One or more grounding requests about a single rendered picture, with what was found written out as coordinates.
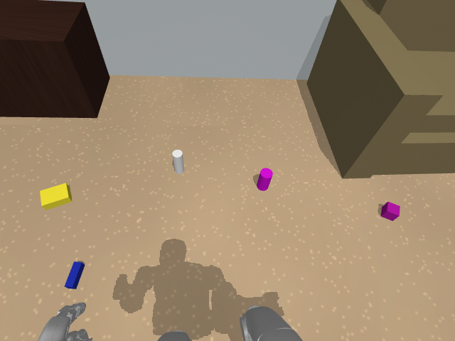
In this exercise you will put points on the left robot hand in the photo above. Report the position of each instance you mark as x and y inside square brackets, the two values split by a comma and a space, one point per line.
[57, 327]

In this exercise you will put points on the sofa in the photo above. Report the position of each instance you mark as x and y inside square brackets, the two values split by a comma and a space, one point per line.
[383, 84]

